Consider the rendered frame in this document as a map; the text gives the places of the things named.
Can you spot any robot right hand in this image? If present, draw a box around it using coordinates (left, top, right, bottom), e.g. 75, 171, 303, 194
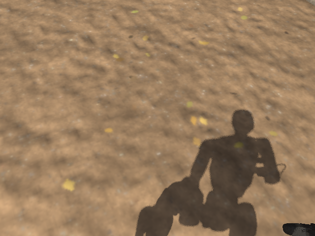
283, 223, 315, 236

